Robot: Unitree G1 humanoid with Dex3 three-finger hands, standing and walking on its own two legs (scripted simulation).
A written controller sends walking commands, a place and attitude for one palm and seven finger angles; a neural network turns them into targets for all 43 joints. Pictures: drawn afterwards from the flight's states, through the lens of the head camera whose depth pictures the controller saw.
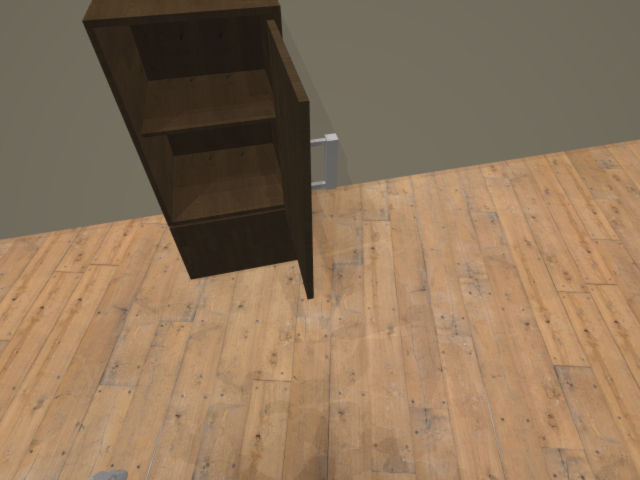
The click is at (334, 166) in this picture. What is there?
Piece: cupboard door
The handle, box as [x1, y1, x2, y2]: [310, 133, 338, 189]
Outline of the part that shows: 335,133 326,134 323,138 310,140 310,146 323,144 324,145 324,180 311,183 311,188 324,186 326,189 336,188 338,140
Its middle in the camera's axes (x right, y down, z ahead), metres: +0.00 -0.15 +0.80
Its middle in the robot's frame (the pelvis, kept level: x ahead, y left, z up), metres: +0.70 +0.04 -0.02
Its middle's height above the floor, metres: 0.75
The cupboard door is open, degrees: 90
